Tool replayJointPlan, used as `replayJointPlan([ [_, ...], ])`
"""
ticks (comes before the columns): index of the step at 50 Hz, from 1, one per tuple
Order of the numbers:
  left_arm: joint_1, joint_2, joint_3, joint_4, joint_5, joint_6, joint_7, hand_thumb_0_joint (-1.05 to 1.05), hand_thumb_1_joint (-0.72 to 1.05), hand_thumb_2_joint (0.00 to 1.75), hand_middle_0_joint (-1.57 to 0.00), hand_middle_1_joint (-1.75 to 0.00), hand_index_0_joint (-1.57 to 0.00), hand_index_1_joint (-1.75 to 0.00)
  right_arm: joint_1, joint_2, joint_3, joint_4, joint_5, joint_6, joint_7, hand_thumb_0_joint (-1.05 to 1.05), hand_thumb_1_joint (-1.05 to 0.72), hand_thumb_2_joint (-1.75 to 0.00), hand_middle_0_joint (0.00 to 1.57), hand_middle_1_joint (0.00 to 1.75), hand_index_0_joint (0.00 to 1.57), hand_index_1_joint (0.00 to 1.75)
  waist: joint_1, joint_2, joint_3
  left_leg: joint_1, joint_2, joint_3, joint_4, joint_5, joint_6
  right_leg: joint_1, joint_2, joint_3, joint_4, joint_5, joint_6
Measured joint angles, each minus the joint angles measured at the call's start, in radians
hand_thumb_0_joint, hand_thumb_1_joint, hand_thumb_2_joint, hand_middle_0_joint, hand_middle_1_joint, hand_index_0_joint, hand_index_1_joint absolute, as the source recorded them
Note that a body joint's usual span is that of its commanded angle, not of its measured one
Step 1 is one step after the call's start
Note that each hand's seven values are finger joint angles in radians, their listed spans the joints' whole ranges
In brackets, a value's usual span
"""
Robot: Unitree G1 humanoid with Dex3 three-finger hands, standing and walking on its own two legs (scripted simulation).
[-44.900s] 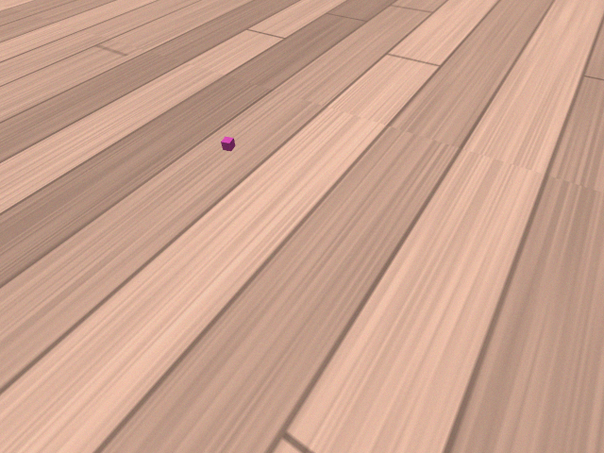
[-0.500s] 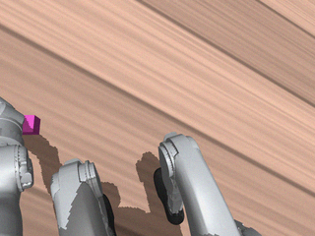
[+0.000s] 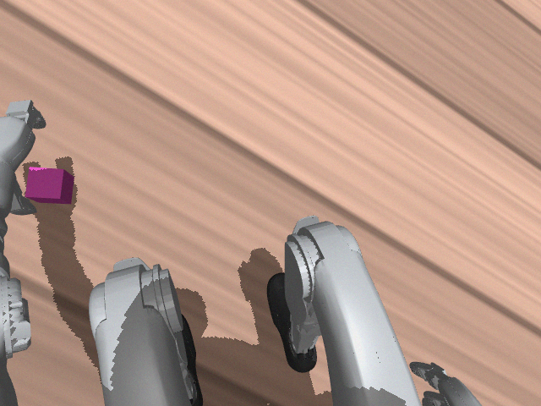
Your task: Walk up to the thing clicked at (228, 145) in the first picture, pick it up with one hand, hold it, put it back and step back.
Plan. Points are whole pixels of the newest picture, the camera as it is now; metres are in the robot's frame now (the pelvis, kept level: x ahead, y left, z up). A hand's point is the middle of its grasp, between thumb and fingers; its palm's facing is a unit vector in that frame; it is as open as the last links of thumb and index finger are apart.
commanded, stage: home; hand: left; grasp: from above
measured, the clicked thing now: (51, 186) +0.49 +0.32 -0.31
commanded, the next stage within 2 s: none
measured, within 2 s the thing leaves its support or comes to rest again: neither
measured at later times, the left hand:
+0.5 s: hand out of the picture +0.36 +0.31 +0.00, palm faces -0.39 -0.48 -0.78, open 9.3 cm
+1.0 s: hand out of the picture +0.26 +0.23 +0.21, palm faces +0.04 -0.93 -0.37, open 7.4 cm
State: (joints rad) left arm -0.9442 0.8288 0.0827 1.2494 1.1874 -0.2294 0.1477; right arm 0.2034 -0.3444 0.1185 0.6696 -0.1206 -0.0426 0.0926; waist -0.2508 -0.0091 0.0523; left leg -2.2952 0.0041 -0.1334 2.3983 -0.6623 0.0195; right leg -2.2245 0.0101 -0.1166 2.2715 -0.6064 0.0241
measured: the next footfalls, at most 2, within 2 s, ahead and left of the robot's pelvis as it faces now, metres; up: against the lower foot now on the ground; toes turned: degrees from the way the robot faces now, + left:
none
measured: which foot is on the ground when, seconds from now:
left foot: down 0.00-1.00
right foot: down 0.00-1.00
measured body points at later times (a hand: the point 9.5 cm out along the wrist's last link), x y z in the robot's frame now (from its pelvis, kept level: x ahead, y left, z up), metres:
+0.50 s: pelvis +0.01 +0.01 +0.11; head +0.20 +0.07 +0.52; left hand +0.38 +0.33 +0.05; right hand +0.18 -0.24 -0.01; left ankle +0.08 +0.12 -0.30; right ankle +0.12 -0.12 -0.30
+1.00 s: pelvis +0.05 +0.00 +0.29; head +0.15 +0.04 +0.73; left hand +0.25 +0.28 +0.23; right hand +0.26 -0.22 +0.21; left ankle +0.08 +0.12 -0.30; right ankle +0.12 -0.12 -0.30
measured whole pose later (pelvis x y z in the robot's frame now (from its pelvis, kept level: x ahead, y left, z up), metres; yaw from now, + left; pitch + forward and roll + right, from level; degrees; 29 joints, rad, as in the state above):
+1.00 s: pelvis +0.05 +0.00 +0.29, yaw +7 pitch +22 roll -4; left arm 0.19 0.32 0.03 0.13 0.08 0.27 0.06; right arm 0.17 -0.22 0.02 0.54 0.05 -0.11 -0.09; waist -0.06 0.04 -0.19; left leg -1.23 0.02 -0.06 1.42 -0.58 0.01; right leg -1.19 0.01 -0.06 1.35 -0.54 0.01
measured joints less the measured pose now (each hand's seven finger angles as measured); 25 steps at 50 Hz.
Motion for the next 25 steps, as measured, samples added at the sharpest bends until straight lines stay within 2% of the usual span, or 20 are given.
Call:
replayJointPlan([
  [3, 0.059, 0.011, 0.013, -0.1, 0.0, -0.035, 0.006, 0.0, -0.45, 0.96, -0.12, -0.96, -0.12, -0.95, 0.01, 0.008, -0.023, -0.005, 0.0, 0.015, -0.004, 0.0, -0.9, -0.9, 0.2, 0.3, 0.2, 0.3, 0.02, -0.007, 0.003, -0.011, -0.004, 0.002, 0.005, 0.001, 0.003, -0.006, -0.003, 0.001, 0.005, -0.003, 0.003],
  [6, 0.103, 0.007, 0.013, -0.178, -0.025, -0.047, 0.009, 0.0, -0.36, 0.94, -0.17, -0.87, -0.16, -0.86, 0.012, 0.019, -0.047, -0.009, 0.005, 0.027, -0.004, 0.0, -0.9, -0.89, 0.2, 0.3, 0.2, 0.3, 0.042, -0.008, -0.013, -0.013, -0.007, 0.007, -0.003, 0.0, 0.008, -0.004, -0.007, 0.005, -0.002, -0.01, 0.005],
  [9, 0.145, -0.01, 0.007, -0.247, -0.067, -0.037, -0.004, 0.0, -0.26, 0.93, -0.2, -0.78, -0.19, -0.78, 0.006, 0.031, -0.07, -0.013, 0.017, 0.037, -0.005, 0.0, -0.89, -0.89, 0.2, 0.3, 0.2, 0.3, 0.066, -0.001, -0.045, -0.003, -0.01, 0.014, -0.025, -0.004, 0.012, 0.008, -0.011, 0.011, -0.021, -0.018, 0.008],
  [12, 0.196, -0.044, -0.006, -0.318, -0.128, -0.014, -0.034, 0.0, -0.13, 0.93, -0.23, -0.71, -0.21, -0.72, -0.004, 0.042, -0.094, -0.019, 0.038, 0.047, -0.005, 0.0, -0.89, -0.9, 0.2, 0.3, 0.2, 0.3, 0.092, 0.011, -0.09, 0.026, -0.011, 0.026, -0.063, -0.01, 0.018, 0.034, -0.013, 0.021, -0.054, -0.027, 0.013],
  [16, 0.29, -0.106, -0.031, -0.415, -0.237, 0.035, -0.082, 0.0, 0.06, 0.94, -0.24, -0.63, -0.22, -0.65, -0.027, 0.052, -0.115, -0.028, 0.073, 0.062, -0.01, 0.0, -0.89, -0.9, 0.2, 0.3, 0.2, 0.3, 0.128, 0.032, -0.158, 0.097, -0.008, 0.046, -0.138, -0.021, 0.024, 0.098, -0.014, 0.039, -0.12, -0.038, 0.018],
  [22, 0.46, -0.187, -0.055, -0.574, -0.448, 0.124, -0.161, 0.0, 0.34, 0.92, -0.24, -0.5, -0.22, -0.52, -0.072, 0.061, -0.112, -0.061, 0.114, 0.066, -0.028, 0.0, -0.9, -0.9, 0.2, 0.3, 0.2, 0.3, 0.168, 0.047, -0.208, 0.25, 0.001, 0.066, -0.279, -0.019, 0.025, 0.234, -0.008, 0.056, -0.251, -0.03, 0.018],
  [25, 0.547, -0.232, -0.06, -0.656, -0.539, 0.157, -0.184, 0.0, 0.47, 0.89, -0.23, -0.43, -0.21, -0.44, -0.088, 0.067, -0.114, -0.078, 0.126, 0.058, -0.038, 0.0, -0.9, -0.9, 0.2, 0.3, 0.2, 0.3, 0.185, 0.045, -0.221, 0.325, 0.002, 0.071, -0.351, -0.01, 0.021, 0.303, -0.008, 0.061, -0.316, -0.022, 0.014],
])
